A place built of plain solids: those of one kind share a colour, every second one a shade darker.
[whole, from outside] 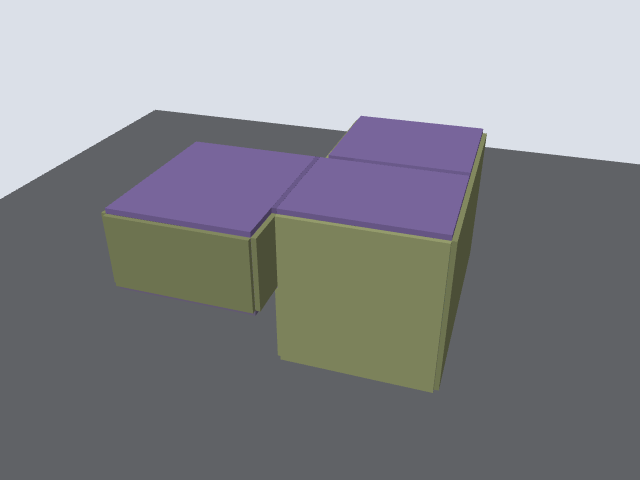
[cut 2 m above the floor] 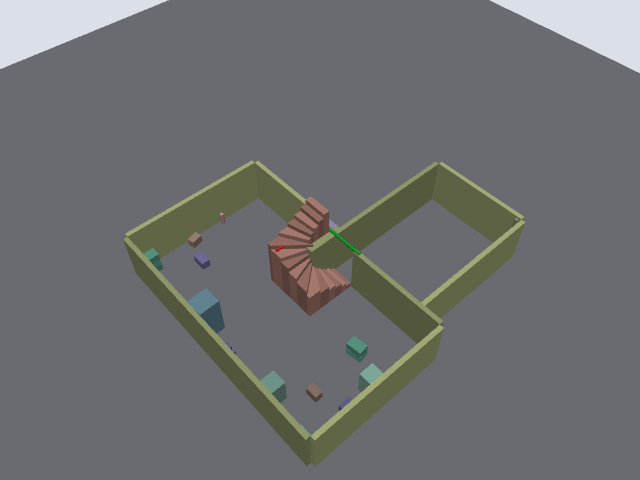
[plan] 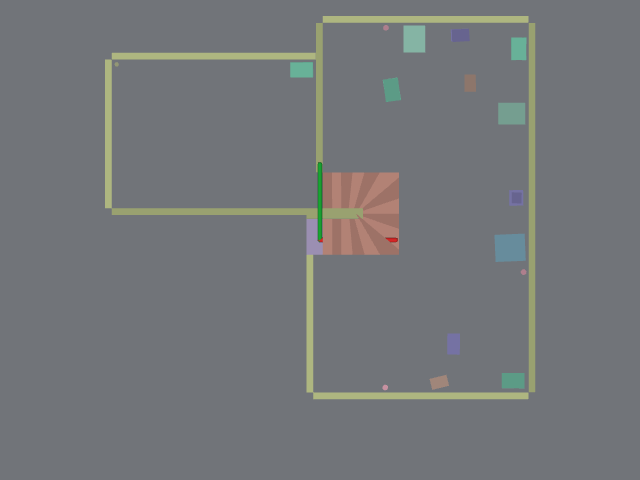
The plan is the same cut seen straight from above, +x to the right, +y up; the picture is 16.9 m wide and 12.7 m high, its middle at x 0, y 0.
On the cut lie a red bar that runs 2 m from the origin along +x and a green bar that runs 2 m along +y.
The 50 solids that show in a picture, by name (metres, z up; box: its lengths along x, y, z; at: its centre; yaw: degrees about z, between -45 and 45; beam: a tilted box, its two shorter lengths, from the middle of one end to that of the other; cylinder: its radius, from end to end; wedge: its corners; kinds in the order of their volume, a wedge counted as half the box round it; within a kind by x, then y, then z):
{
 "wall_1": {"box": [0.18, 6.3, 2.75], "at": [-5.61, -2.59, 4.66]},
 "wall_2": {"box": [0.18, 3.94, 2.58], "at": [-5.6, 2.81, 1.24]},
 "wall_3": {"box": [5.16, 0.18, 2.75], "at": [-2.94, -5.84, 4.66]},
 "wall_4": {"box": [5.4, 0.18, 2.58], "at": [-2.81, 0.75, 1.24]},
 "wall_5": {"box": [5.4, 0.18, 2.58], "at": [-2.81, 4.87, 1.24]},
 "wall_6": {"box": [0.18, 1.71, 2.75], "at": [-0.27, -4.89, 4.66]},
 "wall_7": {"box": [0.18, 3.64, 3.12], "at": [-0.27, -2.21, 1.51]},
 "wall_8": {"box": [0.18, 3.96, 6.09], "at": [-0.02, 3.77, 2.99]},
 "wall_9": {"box": [1.49, 0.28, 6.34], "at": [0.39, 0.7, 2.87]},
 "wall_10": {"box": [5.69, 0.18, 6.09], "at": [2.67, -4.12, 2.99]},
 "wall_11": {"box": [5.45, 0.18, 6.09], "at": [2.79, 5.84, 2.99]},
 "wall_12": {"box": [0.18, 9.78, 6.09], "at": [5.61, 0.86, 2.99]},
 "roof_1": {"box": [5.16, 6.3, 0.2], "at": [-2.94, -2.59, 6.14]},
 "roof_2": {"box": [0.18, 4.59, 0.2], "at": [-0.27, -1.74, 6.14]},
 "roof_3": {"box": [5.69, 4.59, 0.2], "at": [2.67, -1.74, 6.14]},
 "roof_4": {"box": [5.45, 4.91, 0.2], "at": [2.79, 3.29, 6.14]},
 "roof_5": {"box": [4.38, 0.28, 0.2], "at": [3.33, 0.7, 6.14]},
 "floor_1": {"box": [5.16, 6.3, 0.22], "at": [-2.94, -2.59, 3.18]},
 "floor_2": {"box": [0.43, 0.95, 3.34], "at": [-0.14, 0.08, 1.62]},
 "tread_1": {"wedge": [[0.07, -0.39, -0.05], [0.07, -0.39, 3.09], [0.07, 0.56, -0.05], [0.07, 0.56, 3.09], [0.32, -0.39, -0.05], [0.32, -0.39, 3.09], [0.32, 0.56, -0.05], [0.32, 0.56, 3.09]]},
 "tread_2": {"wedge": [[0.07, 1.79, -0.05], [0.07, 1.79, 0.19], [0.08, 0.84, -0.05], [0.08, 0.84, 0.19], [0.32, 1.79, -0.05], [0.32, 1.79, 0.19], [0.33, 0.84, -0.05], [0.33, 0.84, 0.19]]},
 "tread_3": {"wedge": [[0.32, -0.39, -0.05], [0.32, -0.39, 2.89], [0.32, 0.56, -0.05], [0.32, 0.56, 2.9], [0.56, 0.56, -0.05], [0.56, 0.56, 2.89], [0.57, -0.39, -0.05], [0.57, -0.39, 2.89]]},
 "tread_4": {"wedge": [[0.32, 0.84, -0.05], [0.32, 0.84, 0.39], [0.32, 1.79, -0.05], [0.32, 1.79, 0.39], [0.56, 1.79, -0.05], [0.56, 1.79, 0.39], [0.57, 0.84, -0.05], [0.57, 0.84, 0.39]]},
 "tread_5": {"wedge": [[0.56, -0.39, -0.05], [0.56, -0.39, 2.7], [0.56, 0.56, -0.05], [0.56, 0.56, 2.7], [0.78, 0.56, -0.05], [0.78, 0.56, 2.7], [0.86, -0.39, -0.05], [0.86, -0.39, 2.7]]},
 "tread_6": {"wedge": [[0.56, 0.84, -0.05], [0.56, 0.84, 0.58], [0.56, 1.79, -0.05], [0.56, 1.79, 0.58], [0.76, 0.84, -0.05], [0.76, 0.84, 0.58], [0.86, 1.79, -0.05], [0.86, 1.79, 0.58]]},
 "tread_7": {"wedge": [[0.76, 0.84, -0.05], [0.76, 0.84, 0.76], [0.86, 1.79, -0.05], [0.86, 1.79, 0.77], [0.91, 0.84, -0.05], [0.91, 0.84, 0.76], [1.18, 1.79, -0.05], [1.18, 1.79, 0.77]]},
 "tread_8": {"wedge": [[0.78, 0.56, -0.05], [0.78, 0.56, 2.51], [0.86, -0.39, -0.05], [0.86, -0.39, 2.51], [0.91, 0.56, -0.05], [0.91, 0.56, 2.51], [1.18, -0.39, -0.05], [1.18, -0.39, 2.51]]},
 "tread_9": {"wedge": [[0.91, 0.56, -0.05], [0.91, 0.56, 2.32], [1.04, 0.56, -0.05], [1.04, 0.56, 2.32], [1.18, -0.39, -0.05], [1.18, -0.39, 2.32], [1.59, -0.39, -0.05], [1.59, -0.39, 2.32]]},
 "tread_10": {"wedge": [[0.91, 0.84, -0.05], [0.91, 0.84, 0.95], [1.04, 0.84, -0.05], [1.04, 0.84, 0.96], [1.18, 1.79, -0.05], [1.18, 1.79, 0.95], [1.59, 1.79, -0.05], [1.59, 1.79, 0.95]]},
 "tread_11": {"wedge": [[0.95, 0.7, -0.05], [0.95, 0.7, 2.12], [1.59, -0.39, -0.05], [1.59, -0.39, 2.12], [2.09, -0.39, -0.05], [2.09, -0.39, 2.12], [2.09, -0.25, -0.05], [2.09, -0.25, 2.12]]},
 "tread_12": {"wedge": [[0.96, 0.7, -0.05], [0.96, 0.7, 1.15], [1.58, 1.79, -0.05], [1.58, 1.79, 1.15], [2.09, 1.65, -0.05], [2.09, 1.65, 1.15], [2.09, 1.79, -0.05], [2.09, 1.79, 1.15]]},
 "tread_13": {"wedge": [[1.12, 0.56, -0.05], [1.12, 0.56, 1.93], [1.14, 0.62, -0.05], [1.14, 0.62, 1.93], [2.09, -0.26, -0.05], [2.09, -0.26, 1.93], [2.09, 0.29, -0.05], [2.09, 0.29, 1.93]]},
 "tread_14": {"wedge": [[1.12, 0.84, -0.05], [1.12, 0.84, 1.35], [1.14, 0.77, -0.05], [1.14, 0.77, 1.35], [2.09, 1.1, -0.05], [2.09, 1.1, 1.35], [2.09, 1.65, -0.05], [2.09, 1.65, 1.35]]},
 "tread_15": {"wedge": [[1.14, 0.62, -0.05], [1.14, 0.62, 1.73], [1.14, 0.7, -0.05], [1.14, 0.7, 1.73], [2.09, 0.29, -0.05], [2.09, 0.29, 1.74], [2.09, 0.7, -0.05], [2.09, 0.7, 1.74]]},
 "tread_16": {"wedge": [[1.14, 0.69, -0.05], [1.14, 0.69, 1.54], [1.14, 0.77, -0.05], [1.14, 0.77, 1.54], [2.09, 0.69, -0.05], [2.09, 0.69, 1.54], [2.09, 1.1, -0.05], [2.09, 1.1, 1.54]]},
 "cage_trolley_1": {"box": [0.8, 0.72, 1.71], "at": [5.03, -0.21, 0.81], "yaw": 2.3},
 "bin_1": {"box": [0.58, 0.72, 1.11], "at": [2.5, 5.32, 0.51]},
 "bin_2": {"box": [0.72, 0.58, 1.11], "at": [5.07, 3.34, 0.51]},
 "crate_1": {"box": [0.6, 0.4, 0.3], "at": [-0.49, 4.5, 0.45], "yaw": 0.1},
 "crate_2": {"box": [0.4, 0.6, 0.3], "at": [1.9, 3.97, 0.45], "yaw": 7.3},
 "crate_3": {"box": [0.4, 0.6, 0.35], "at": [1.9, 3.98, 0.12], "yaw": 9.2},
 "crate_4": {"box": [0.6, 0.4, 0.3], "at": [5.11, -3.72, 0.75], "yaw": -0.3},
 "crate_5": {"box": [0.4, 0.6, 0.2], "at": [5.26, 5.06, 0.3], "yaw": -0.9},
 "carton_1": {"box": [0.34, 0.56, 0.4], "at": [3.54, -2.75, 0.15], "yaw": -0.6},
 "carton_2": {"box": [0.45, 0.33, 0.3], "at": [3.72, 5.42, 0.76], "yaw": 1.8},
 "carton_3": {"box": [0.37, 0.42, 0.42], "at": [5.19, 1.11, 0.16], "yaw": 0.9},
 "carton_4": {"box": [0.26, 0.29, 0.26], "at": [5.2, 1.11, 0.5], "yaw": -1.0},
 "bucket_1": {"box": [0.46, 0.3, 0.39], "at": [3.16, -3.77, 0.14], "yaw": 13.9},
 "bucket_2": {"box": [0.3, 0.46, 0.39], "at": [3.98, 4.15, 0.14]},
 "extinguisher_1": {"cylinder": 0.07, "from": [1.73, -3.9, 0.0], "to": [1.73, -3.9, 0.52]}
}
